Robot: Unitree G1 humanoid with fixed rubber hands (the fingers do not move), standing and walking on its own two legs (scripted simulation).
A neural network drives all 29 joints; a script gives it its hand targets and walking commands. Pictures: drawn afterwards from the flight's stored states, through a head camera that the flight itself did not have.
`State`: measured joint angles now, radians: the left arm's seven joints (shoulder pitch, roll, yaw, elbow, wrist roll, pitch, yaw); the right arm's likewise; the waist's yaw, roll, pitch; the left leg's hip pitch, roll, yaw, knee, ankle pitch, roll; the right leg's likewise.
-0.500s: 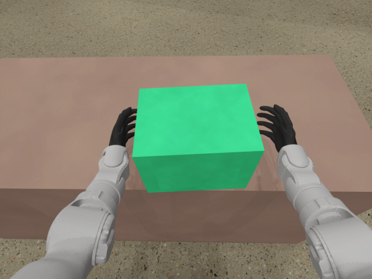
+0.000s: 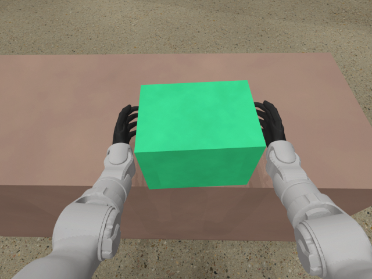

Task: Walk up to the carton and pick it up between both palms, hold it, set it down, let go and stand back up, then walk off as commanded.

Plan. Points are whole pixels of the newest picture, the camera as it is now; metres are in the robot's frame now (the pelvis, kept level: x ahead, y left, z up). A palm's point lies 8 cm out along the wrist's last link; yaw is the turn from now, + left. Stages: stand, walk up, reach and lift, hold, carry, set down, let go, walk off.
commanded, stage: reach and lift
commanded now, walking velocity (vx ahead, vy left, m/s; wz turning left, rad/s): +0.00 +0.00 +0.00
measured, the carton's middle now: (196, 137) +0.44 +0.01 +0.02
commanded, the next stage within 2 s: none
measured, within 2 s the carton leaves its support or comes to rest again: leaves its support in 1.82 s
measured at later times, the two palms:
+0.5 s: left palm (124, 145) +0.41 +0.18 +0.03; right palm (273, 138) +0.42 -0.16 +0.05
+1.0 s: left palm (124, 145) +0.41 +0.18 +0.03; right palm (273, 138) +0.42 -0.15 +0.05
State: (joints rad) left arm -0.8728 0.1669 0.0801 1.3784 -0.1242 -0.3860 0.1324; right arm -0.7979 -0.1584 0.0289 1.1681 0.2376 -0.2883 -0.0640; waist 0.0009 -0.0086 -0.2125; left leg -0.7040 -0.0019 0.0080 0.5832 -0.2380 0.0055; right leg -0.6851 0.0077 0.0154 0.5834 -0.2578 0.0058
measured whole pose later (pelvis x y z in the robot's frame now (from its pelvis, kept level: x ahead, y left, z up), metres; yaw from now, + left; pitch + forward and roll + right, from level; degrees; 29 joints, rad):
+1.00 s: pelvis +0.00 +0.01 +0.00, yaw +0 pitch +21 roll -1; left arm -0.85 0.09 0.30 1.38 -0.07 -0.49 0.11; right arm -0.79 -0.07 -0.40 1.17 -0.21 -0.38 -0.01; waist 0.00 0.01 -0.21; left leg -0.71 0.00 0.01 0.58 -0.23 0.01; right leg -0.67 0.01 0.02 0.54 -0.23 0.01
